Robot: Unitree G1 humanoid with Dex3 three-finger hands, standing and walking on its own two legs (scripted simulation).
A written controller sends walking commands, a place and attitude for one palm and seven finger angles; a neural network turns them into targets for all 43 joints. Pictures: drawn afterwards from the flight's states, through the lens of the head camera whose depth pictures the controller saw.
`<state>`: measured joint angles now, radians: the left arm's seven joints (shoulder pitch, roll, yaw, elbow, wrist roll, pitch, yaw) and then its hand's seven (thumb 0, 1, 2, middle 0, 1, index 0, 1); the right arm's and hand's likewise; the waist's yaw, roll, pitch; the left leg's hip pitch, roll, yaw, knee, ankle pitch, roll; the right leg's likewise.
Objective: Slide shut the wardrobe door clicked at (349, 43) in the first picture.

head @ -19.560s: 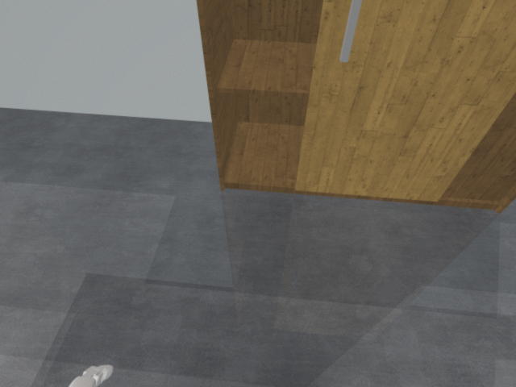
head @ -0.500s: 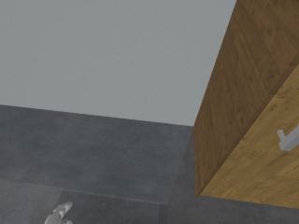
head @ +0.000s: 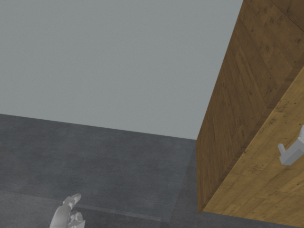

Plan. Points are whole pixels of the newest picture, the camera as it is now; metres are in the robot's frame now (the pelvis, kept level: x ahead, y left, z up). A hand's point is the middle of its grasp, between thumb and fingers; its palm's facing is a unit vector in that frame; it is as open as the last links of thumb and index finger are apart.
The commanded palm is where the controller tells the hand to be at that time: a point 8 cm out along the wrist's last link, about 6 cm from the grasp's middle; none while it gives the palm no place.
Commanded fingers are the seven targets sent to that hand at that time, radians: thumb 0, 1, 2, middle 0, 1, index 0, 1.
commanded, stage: stop walking and hold the door there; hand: right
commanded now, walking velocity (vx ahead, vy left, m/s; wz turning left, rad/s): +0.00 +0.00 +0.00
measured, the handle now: out of the picture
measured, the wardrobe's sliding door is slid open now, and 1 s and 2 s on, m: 0.00 0.00 0.00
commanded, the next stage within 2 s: loosen the grip on the handle in 1.60 s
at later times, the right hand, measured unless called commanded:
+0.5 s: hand out of the picture +0.32 -0.36 +0.12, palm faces +0.51 +0.82 -0.27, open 6.1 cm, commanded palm +0.27 -0.38 +0.11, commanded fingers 0.00 -0.90 -0.90 0.45 1.40 0.45 1.40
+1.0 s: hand out of the picture +0.32 -0.36 +0.12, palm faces +0.31 +0.94 -0.13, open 5.9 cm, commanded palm +0.28 -0.39 +0.11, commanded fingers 0.00 -0.90 -0.90 0.45 1.40 0.45 1.40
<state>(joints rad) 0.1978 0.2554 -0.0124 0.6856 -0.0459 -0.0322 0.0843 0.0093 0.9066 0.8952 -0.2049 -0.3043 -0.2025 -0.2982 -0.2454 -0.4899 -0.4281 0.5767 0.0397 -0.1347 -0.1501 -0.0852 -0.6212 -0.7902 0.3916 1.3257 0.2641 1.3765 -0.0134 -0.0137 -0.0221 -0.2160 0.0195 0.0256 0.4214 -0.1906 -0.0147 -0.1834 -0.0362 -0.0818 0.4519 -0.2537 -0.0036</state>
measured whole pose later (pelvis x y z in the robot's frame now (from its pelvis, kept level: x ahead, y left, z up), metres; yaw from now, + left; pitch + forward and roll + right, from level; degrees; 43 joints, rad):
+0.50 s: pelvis -0.04 -0.04 -0.01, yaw -1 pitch -2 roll +0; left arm 0.22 0.27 0.02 0.68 -0.05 -0.01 0.07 0.01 0.91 0.90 -0.20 -0.30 -0.20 -0.30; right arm -0.36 -0.46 -0.35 0.58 0.04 -0.15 -0.12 -0.11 -0.63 -0.80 0.42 1.38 0.33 1.39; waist 0.00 -0.03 0.06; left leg -0.35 0.08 0.06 0.76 -0.44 -0.03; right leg -0.27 0.04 -0.09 0.54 -0.24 -0.09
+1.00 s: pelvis -0.06 -0.15 -0.02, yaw -6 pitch -2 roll -1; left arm 0.14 0.17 -0.02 0.66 -0.04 -0.04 0.05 0.01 0.91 0.90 -0.20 -0.30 -0.20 -0.30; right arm -0.42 -0.25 -0.14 0.26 0.06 -0.11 -0.12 -0.06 -0.69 -0.79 0.46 1.40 0.32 1.40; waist -0.01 0.02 0.18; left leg -0.34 0.04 0.08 0.78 -0.43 -0.03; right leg -0.29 -0.06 -0.11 0.60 -0.26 0.01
